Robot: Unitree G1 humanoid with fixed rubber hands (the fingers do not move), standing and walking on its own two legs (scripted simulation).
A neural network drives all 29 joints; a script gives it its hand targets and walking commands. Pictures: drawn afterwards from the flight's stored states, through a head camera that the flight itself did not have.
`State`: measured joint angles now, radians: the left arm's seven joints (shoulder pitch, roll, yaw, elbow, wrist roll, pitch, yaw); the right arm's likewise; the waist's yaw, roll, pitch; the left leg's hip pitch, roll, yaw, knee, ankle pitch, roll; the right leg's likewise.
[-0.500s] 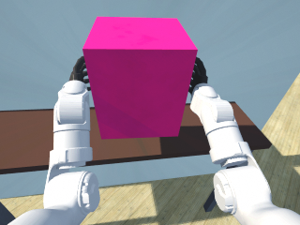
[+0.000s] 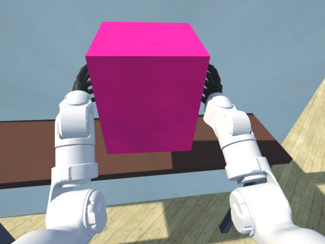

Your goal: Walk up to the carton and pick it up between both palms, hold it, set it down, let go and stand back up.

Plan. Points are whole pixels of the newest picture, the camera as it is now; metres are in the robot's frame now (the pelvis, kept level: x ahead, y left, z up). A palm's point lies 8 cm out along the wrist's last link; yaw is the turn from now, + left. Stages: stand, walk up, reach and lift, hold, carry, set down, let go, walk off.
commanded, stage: hold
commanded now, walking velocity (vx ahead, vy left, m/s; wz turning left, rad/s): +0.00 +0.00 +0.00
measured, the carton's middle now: (148, 88) +0.40 +0.02 +0.23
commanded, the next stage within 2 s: none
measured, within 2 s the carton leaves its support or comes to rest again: neither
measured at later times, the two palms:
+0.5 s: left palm (82, 93) +0.36 +0.16 +0.23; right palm (212, 94) +0.36 -0.13 +0.25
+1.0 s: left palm (82, 97) +0.36 +0.16 +0.23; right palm (211, 98) +0.35 -0.13 +0.24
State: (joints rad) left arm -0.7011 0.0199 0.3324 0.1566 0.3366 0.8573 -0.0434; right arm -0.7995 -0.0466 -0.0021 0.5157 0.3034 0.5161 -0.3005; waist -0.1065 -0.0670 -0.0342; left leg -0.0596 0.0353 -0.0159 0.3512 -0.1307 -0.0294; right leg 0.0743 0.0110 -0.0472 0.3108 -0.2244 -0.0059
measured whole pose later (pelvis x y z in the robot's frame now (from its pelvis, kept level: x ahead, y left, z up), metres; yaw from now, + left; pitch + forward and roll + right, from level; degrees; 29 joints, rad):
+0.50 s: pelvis -0.01 +0.00 +0.00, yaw +0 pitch -8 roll -1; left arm -0.77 0.02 0.34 0.25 0.34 0.82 -0.03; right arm -0.86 -0.06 -0.03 0.61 0.29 0.48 -0.28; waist -0.10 -0.07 -0.04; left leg -0.09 0.03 -0.01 0.34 -0.11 -0.02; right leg 0.04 0.01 -0.04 0.30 -0.21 0.00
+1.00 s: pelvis +0.00 +0.00 +0.00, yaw +0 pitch -9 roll -1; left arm -0.68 0.01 0.31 0.14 0.33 0.84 -0.03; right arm -0.78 -0.06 0.01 0.51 0.32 0.49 -0.29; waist -0.11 -0.06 -0.03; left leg -0.07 0.03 -0.01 0.35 -0.13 -0.02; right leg 0.07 0.01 -0.04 0.30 -0.22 0.00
